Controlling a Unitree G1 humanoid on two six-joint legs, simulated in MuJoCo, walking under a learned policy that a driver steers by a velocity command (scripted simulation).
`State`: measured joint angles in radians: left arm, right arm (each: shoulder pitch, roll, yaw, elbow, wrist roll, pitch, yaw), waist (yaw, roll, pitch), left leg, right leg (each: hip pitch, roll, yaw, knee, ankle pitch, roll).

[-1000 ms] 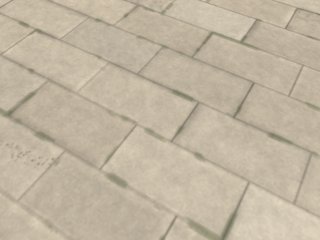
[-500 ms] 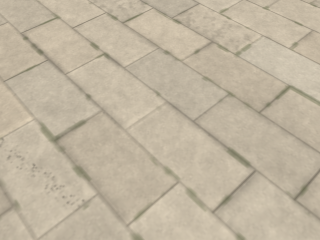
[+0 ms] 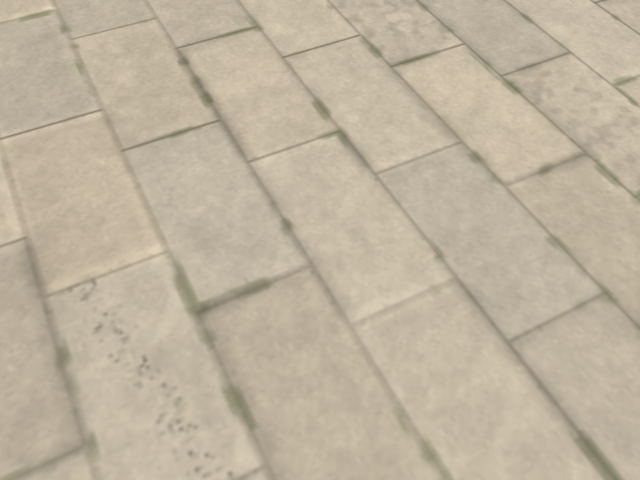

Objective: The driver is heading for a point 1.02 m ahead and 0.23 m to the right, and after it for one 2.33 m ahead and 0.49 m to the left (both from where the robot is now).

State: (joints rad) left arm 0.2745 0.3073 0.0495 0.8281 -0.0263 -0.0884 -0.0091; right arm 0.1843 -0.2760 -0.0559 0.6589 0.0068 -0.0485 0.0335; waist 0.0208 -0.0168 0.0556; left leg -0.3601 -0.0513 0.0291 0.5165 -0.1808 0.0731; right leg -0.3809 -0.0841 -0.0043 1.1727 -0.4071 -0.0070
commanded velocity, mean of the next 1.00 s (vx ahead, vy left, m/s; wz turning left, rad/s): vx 0.50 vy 0.00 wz -0.01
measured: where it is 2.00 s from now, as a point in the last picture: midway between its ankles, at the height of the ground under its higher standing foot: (392, 235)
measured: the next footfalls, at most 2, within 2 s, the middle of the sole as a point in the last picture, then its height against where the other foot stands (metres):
right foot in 0.40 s outside the picture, level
left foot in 0.94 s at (288, 363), level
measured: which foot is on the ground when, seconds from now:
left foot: down 0.00-0.42, up 0.44-0.92, down 0.94-1.00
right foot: up 0.00-0.38, down 0.40-0.94, up 0.96-1.00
